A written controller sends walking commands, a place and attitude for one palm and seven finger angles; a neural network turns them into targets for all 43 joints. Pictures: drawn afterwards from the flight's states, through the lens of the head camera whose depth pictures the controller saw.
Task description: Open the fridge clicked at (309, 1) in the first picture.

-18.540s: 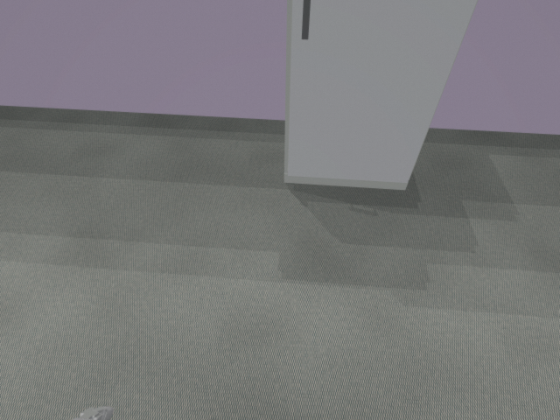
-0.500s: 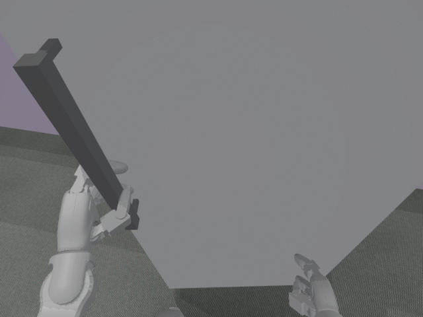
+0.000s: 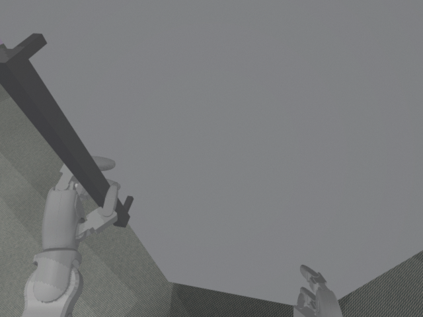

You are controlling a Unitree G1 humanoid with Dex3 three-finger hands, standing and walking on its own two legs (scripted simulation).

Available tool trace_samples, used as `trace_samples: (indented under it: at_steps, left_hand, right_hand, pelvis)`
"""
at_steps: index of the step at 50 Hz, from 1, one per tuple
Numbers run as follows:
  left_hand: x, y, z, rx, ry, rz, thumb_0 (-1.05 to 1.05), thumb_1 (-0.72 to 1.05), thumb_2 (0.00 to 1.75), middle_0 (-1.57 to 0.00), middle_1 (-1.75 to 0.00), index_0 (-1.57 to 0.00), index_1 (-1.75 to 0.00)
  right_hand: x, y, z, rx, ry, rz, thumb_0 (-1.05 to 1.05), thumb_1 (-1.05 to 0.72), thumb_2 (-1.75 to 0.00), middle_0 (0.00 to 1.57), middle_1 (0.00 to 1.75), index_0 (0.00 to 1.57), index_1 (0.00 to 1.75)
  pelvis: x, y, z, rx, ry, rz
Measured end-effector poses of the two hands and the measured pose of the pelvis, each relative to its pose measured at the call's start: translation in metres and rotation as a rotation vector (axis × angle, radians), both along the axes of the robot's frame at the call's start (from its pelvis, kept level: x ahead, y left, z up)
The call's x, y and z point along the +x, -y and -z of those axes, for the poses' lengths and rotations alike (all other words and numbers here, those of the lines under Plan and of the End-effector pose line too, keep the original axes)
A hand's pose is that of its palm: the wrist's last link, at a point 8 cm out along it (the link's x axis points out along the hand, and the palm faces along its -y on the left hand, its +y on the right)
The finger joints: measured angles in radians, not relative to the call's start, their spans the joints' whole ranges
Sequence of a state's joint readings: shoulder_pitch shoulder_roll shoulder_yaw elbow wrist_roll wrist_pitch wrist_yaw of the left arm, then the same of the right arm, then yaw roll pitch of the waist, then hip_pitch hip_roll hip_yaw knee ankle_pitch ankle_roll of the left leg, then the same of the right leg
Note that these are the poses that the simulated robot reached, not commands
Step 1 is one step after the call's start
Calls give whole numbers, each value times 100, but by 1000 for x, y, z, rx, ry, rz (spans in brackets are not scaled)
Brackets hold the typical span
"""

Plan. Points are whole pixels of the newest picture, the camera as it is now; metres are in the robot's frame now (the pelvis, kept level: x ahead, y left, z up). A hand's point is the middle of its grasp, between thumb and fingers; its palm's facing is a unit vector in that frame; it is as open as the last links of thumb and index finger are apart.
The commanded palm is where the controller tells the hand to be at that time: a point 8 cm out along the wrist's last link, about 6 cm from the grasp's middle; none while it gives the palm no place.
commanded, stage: walk backward, drawing the door open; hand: left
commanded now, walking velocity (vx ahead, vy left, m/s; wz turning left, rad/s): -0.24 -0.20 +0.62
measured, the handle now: (91, 157) +0.30 +0.19 +0.19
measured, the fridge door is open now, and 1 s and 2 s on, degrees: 28 65 76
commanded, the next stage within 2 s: stop walking and hold the door back in 1.18 s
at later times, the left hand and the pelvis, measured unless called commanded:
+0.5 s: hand out of the picture +0.07 +0.14 +0.13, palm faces +0.52 -0.80 -0.30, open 6.3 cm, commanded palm +0.01 +0.17 +0.13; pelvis -0.08 -0.12 +0.02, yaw +22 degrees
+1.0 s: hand out of the picture -0.07 +0.07 +0.13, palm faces +0.76 -0.57 -0.31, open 6.6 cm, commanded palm -0.13 +0.08 +0.13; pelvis -0.14 -0.25 +0.00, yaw +37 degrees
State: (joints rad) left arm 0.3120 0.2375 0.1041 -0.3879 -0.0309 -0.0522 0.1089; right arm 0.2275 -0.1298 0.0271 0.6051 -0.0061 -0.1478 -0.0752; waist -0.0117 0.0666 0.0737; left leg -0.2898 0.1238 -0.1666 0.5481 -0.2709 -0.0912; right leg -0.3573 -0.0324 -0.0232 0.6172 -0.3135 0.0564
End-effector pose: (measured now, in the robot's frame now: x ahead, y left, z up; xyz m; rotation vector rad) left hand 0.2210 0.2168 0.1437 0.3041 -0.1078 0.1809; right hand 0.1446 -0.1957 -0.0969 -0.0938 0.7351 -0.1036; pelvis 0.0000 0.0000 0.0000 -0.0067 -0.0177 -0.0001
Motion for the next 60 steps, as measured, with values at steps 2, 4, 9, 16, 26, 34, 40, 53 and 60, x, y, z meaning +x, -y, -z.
trace_samples:
  at_steps: [2,4,9,16,26,34,40,53,60]
  left_hand:
    - [-16,2,0,25,12,-77,-5,62,81,-43,-136,-27,-134]
    - [-32,4,-1,35,-1,-128,-6,61,80,-44,-137,-28,-134]
    - [-74,10,-3,24,-32,-203,-6,62,78,-42,-135,-29,-136]
    - [-131,20,3,-3,39,-234,-5,62,79,-43,-137,-29,-136]
    - [-205,50,-5,-4,-31,-406,-4,63,78,-44,-138,-33,-138]
    - [-258,81,-5,79,-37,-639,-9,57,80,-44,-136,-30,-137]
    - [-293,101,-7,93,-60,-710,-11,57,77,-44,-136,-31,-139]
    - [-358,143,0,59,46,-710,-8,59,77,-46,-139,-31,-136]
    - [-392,180,-6,8,-17,-800,-4,63,77,-45,-139,-32,-138]
  right_hand:
    - [7,17,9,2,10,-31,2,-90,-90,21,30,21,30]
    - [4,30,9,-14,1,-89,2,-90,-90,21,30,25,33]
    - [-8,61,-4,-73,-32,-102,2,-91,-90,20,30,28,34]
    - [-18,86,-22,-203,15,-202,2,-91,-90,20,30,26,33]
    - [-37,88,-35,-110,-27,-361,2,-90,-90,20,30,23,31]
    - [-27,128,-15,-61,3,-498,1,-90,-90,21,30,31,35]
    - [-15,169,-10,-156,-48,-484,2,-90,-90,21,30,29,34]
    - [-39,166,-24,-185,16,-608,2,-91,-90,20,30,23,32]
    - [-66,149,-32,-52,39,-740,2,-90,-90,21,30,21,31]
  pelvis:
    - [-10,17,7,8,0,-11]
    - [-21,28,5,22,8,-43]
    - [-37,52,-7,49,25,-125]
    - [-59,75,3,-2,-13,-234]
    - [-80,129,-26,-60,40,-387]
    - [-80,194,-8,-9,-23,-448]
    - [-98,222,-12,25,-2,-530]
    - [-147,258,-6,8,25,-685]
    - [-164,292,-22,-33,35,-744]
